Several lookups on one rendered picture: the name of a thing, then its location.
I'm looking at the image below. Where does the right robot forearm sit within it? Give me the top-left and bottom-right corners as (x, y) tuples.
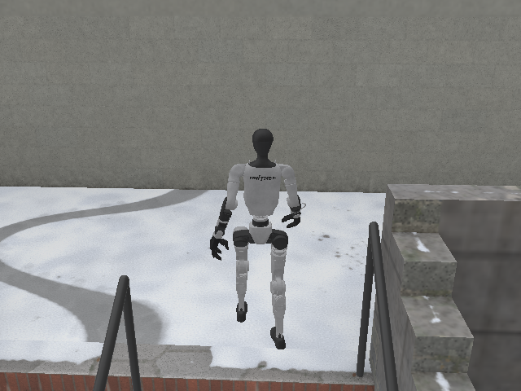
(290, 195), (301, 218)

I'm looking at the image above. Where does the robot left hand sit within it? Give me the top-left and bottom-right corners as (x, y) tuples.
(210, 236), (229, 260)

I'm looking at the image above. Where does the left robot upper arm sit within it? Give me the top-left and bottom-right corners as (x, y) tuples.
(225, 164), (246, 210)

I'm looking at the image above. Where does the right robot upper arm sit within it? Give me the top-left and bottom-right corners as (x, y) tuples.
(278, 164), (300, 208)

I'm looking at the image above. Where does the left robot forearm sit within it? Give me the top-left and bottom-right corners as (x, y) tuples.
(213, 197), (232, 239)

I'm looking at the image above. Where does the robot torso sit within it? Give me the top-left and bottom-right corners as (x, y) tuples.
(243, 160), (281, 244)

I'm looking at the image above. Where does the robot left foot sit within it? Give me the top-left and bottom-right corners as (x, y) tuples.
(236, 301), (247, 323)

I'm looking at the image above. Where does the robot right hand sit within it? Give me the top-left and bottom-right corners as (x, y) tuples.
(282, 214), (300, 228)

